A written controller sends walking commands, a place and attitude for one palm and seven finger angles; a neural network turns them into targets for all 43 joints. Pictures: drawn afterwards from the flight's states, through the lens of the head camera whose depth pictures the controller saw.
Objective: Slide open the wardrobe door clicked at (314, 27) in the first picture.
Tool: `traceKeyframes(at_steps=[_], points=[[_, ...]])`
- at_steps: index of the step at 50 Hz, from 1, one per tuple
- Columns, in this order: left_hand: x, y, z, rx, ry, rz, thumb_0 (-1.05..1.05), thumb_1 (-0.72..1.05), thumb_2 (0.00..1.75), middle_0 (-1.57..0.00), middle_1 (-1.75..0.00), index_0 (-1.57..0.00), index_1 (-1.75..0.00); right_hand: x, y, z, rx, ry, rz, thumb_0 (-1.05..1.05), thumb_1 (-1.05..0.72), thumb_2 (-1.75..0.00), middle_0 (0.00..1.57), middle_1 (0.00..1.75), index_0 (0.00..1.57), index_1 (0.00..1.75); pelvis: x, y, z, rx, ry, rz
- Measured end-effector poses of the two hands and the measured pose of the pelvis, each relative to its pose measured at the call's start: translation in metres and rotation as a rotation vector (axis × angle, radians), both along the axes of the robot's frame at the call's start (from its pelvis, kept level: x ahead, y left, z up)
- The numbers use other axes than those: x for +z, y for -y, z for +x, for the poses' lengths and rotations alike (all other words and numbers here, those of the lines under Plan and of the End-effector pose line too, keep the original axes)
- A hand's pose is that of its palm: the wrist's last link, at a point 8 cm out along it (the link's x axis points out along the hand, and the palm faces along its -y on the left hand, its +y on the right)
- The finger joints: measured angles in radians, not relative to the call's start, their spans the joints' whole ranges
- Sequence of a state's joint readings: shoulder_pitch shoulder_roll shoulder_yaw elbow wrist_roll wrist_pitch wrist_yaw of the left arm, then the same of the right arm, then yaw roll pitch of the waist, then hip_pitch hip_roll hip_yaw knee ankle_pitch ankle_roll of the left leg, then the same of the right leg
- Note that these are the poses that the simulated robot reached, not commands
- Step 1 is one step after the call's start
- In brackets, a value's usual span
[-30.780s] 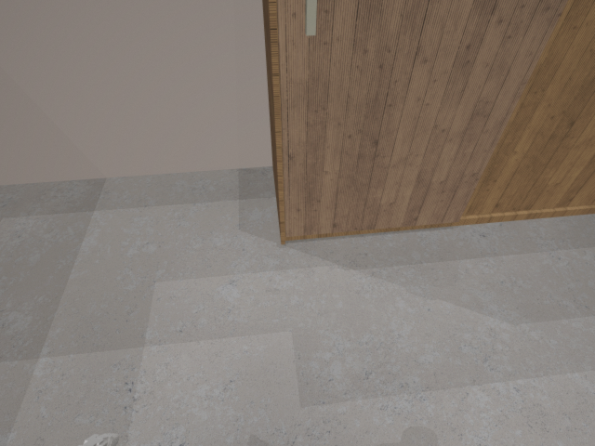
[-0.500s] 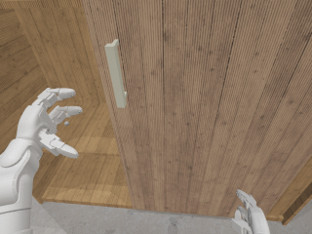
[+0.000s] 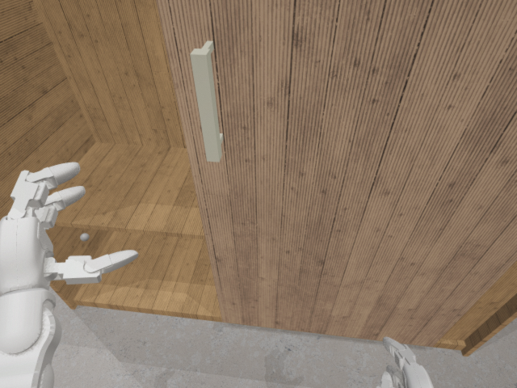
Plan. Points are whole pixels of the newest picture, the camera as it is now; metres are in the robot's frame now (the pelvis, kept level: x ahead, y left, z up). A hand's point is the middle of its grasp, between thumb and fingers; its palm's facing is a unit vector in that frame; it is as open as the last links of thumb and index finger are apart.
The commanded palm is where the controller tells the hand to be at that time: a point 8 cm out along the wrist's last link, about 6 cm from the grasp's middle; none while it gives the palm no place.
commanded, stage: draw the hand back to the body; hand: left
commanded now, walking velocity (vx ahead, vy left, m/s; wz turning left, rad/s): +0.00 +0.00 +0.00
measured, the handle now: (211, 104) +0.49 +0.15 +0.22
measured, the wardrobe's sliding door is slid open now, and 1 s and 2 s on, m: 0.64 0.64 0.64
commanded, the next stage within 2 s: step back with the hand held close in 0.78 s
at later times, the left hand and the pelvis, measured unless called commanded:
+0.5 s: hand (65, 261) +0.20 +0.27 +0.16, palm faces +0.49 -0.80 -0.34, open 8.0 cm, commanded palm +0.16 +0.30 +0.17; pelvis +0.02 +0.01 +0.00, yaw +0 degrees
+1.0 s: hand (72, 252) +0.21 +0.27 +0.17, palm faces +0.48 -0.79 -0.38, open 7.4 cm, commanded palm +0.15 +0.30 +0.17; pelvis +0.01 +0.00 +0.00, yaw +0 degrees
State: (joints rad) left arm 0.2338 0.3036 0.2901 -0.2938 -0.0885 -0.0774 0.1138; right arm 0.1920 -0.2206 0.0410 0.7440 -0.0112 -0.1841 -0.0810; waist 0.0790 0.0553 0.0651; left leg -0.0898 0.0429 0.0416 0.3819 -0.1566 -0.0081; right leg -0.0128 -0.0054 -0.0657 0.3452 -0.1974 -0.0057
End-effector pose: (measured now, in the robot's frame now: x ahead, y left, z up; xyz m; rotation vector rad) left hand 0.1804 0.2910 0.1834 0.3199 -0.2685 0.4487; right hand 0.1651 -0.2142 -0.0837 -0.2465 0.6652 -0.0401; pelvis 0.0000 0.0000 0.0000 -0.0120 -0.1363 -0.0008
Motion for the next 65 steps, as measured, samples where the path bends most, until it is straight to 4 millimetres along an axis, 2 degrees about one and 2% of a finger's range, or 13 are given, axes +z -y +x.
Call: traceKeyframes(at_steps=[7, 21, 28, 37, 46, 50, 57, 65], points=[[0.000, -0.004, 0.001, 0.000, -0.018, 0.045, -0.01, 0.12, 0.52, -0.23, -0.76, -0.24, -0.76, -0.002, 0.002, -0.002, -0.043, -0.015, 0.004, 0.01, -0.90, -0.89, 0.20, 0.30, 0.20, 0.30, 0.001, -0.006, 0.009, -0.013, -0.001, 0.003], [-0.010, -0.014, -0.021, 0.046, -0.093, 0.067, 0.00, 0.62, 0.77, -0.22, -0.46, -0.22, -0.46, 0.013, 0.005, 0.030, -0.040, 0.055, -0.003, 0.01, -0.90, -0.89, 0.20, 0.30, 0.20, 0.30, 0.001, -0.007, 0.019, -0.013, -0.010, 0.003], [-0.012, -0.015, -0.028, 0.083, -0.098, 0.054, 0.01, 0.81, 0.86, -0.21, -0.35, -0.22, -0.35, 0.014, 0.000, 0.038, -0.009, 0.063, -0.003, 0.01, -0.90, -0.89, 0.20, 0.30, 0.20, 0.30, 0.001, -0.004, 0.018, -0.001, -0.007, 0.001], [-0.009, -0.008, -0.024, 0.068, -0.091, 0.058, 0.01, 0.88, 0.89, -0.21, -0.31, -0.21, -0.31, 0.011, -0.002, 0.034, -0.008, 0.053, 0.016, 0.01, -0.90, -0.89, 0.20, 0.30, 0.20, 0.30, 0.001, 0.000, 0.018, -0.002, -0.003, 0.002], [-0.010, -0.004, -0.021, 0.054, -0.100, 0.068, 0.01, 0.89, 0.90, -0.21, -0.30, -0.21, -0.31, 0.006, 0.009, 0.023, -0.035, 0.030, 0.008, 0.01, -0.90, -0.89, 0.20, 0.30, 0.20, 0.30, 0.001, 0.003, 0.018, -0.006, -0.003, 0.002], [-0.004, -0.009, -0.017, 0.056, -0.084, 0.122, 0.01, 0.89, 0.90, -0.21, -0.30, -0.21, -0.30, 0.003, 0.013, 0.019, -0.046, 0.003, 0.003, 0.01, -0.90, -0.89, 0.20, 0.30, 0.20, 0.30, -0.001, 0.003, 0.014, 0.001, -0.054, -0.010], [-0.017, -0.008, -0.013, -0.022, -0.154, 0.161, 0.01, 0.89, 0.90, -0.21, -0.30, -0.21, -0.30, 0.001, 0.018, 0.004, -0.131, -0.020, -0.024, 0.01, -0.90, -0.89, 0.20, 0.30, 0.20, 0.30, -0.007, -0.011, 0.006, -0.016, -0.118, -0.008], [-0.010, -0.029, -0.033, -0.021, -0.119, 0.213, 0.01, 0.89, 0.90, -0.21, -0.30, -0.22, -0.30, 0.001, 0.004, -0.020, -0.157, -0.024, -0.036, 0.01, -0.91, -0.89, 0.20, 0.30, 0.20, 0.30, -0.012, -0.026, -0.015, -0.026, -0.127, -0.005]])
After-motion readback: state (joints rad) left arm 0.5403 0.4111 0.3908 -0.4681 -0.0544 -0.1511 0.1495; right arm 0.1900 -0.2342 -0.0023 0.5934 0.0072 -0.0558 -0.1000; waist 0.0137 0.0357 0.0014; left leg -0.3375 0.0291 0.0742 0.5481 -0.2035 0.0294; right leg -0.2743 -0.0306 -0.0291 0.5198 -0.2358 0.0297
